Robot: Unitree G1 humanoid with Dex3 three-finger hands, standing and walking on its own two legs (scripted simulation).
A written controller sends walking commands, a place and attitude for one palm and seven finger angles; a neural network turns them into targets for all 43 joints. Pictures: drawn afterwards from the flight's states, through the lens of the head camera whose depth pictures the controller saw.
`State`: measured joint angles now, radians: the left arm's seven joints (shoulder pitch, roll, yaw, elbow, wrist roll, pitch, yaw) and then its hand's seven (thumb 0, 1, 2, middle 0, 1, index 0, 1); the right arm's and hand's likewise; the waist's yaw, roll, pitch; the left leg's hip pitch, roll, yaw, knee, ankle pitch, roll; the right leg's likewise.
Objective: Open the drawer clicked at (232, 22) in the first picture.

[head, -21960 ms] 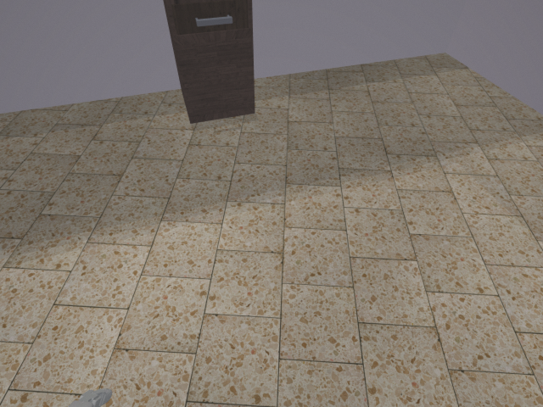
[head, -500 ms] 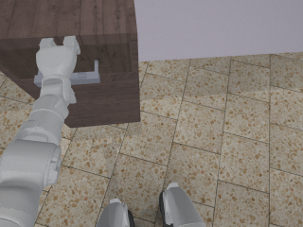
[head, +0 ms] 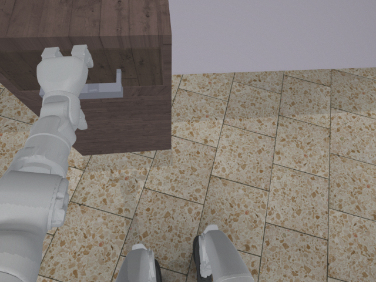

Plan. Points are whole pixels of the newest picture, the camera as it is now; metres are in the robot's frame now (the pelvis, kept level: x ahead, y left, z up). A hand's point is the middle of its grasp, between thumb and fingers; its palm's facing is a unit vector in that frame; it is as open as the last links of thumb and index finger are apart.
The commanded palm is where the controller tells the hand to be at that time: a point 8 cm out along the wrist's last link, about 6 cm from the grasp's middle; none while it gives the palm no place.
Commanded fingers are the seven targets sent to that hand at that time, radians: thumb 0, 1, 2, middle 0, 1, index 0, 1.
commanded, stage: move the hooked fingers above the handle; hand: left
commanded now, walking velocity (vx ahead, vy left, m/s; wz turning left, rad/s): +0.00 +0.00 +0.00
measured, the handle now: (83, 83) +0.59 +0.18 -0.06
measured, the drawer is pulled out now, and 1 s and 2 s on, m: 0.00 0.00 0.00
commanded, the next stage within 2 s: none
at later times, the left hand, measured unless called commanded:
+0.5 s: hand (78, 90) +0.54 +0.18 -0.01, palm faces -0.06 -0.05 -1.00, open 13.8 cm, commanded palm +0.52 +0.18 +0.06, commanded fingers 0.00 -0.50 0.30 -0.30 -1.20 -0.30 -1.20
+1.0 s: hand (86, 88) +0.54 +0.16 +0.00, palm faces -0.08 -0.08 -0.99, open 13.8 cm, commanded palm +0.52 +0.18 +0.06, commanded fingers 0.00 -0.50 0.30 -0.30 -1.20 -0.30 -1.20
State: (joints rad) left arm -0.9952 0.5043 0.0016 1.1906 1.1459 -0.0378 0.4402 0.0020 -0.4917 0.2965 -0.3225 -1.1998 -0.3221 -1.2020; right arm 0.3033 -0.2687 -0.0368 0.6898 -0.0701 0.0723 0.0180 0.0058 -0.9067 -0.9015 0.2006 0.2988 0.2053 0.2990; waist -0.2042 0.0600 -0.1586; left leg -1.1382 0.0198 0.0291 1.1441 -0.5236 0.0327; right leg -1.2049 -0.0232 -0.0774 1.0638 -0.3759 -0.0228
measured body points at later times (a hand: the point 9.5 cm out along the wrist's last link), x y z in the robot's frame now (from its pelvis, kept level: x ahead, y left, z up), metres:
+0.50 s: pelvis +0.02 +0.01 +0.01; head +0.17 +0.00 +0.43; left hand +0.54 +0.18 +0.05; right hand +0.00 -0.27 -0.12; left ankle -0.01 +0.10 -0.64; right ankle +0.05 -0.11 -0.64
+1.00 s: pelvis +0.02 +0.00 +0.02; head +0.17 +0.00 +0.44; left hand +0.54 +0.16 +0.05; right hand +0.02 -0.27 -0.11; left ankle -0.01 +0.10 -0.64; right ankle +0.05 -0.11 -0.64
